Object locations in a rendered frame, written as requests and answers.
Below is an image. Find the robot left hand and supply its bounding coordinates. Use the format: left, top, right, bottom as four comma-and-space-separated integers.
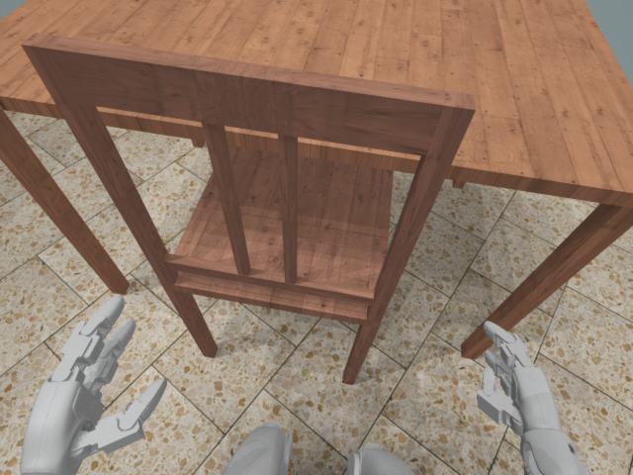
20, 294, 167, 475

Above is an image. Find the chair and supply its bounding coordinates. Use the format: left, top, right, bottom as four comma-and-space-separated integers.
21, 33, 476, 385

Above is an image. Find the table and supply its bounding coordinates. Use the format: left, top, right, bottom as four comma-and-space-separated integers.
0, 0, 633, 360

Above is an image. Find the right robot thigh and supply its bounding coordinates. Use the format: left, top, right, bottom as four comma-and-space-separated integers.
346, 448, 415, 475

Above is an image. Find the robot right forearm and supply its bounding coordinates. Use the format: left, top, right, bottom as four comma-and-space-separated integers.
520, 428, 589, 475

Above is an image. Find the robot right hand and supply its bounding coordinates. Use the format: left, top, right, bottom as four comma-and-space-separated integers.
477, 321, 562, 437

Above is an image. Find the right robot shin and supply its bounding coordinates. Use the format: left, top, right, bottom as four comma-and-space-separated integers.
361, 443, 381, 452

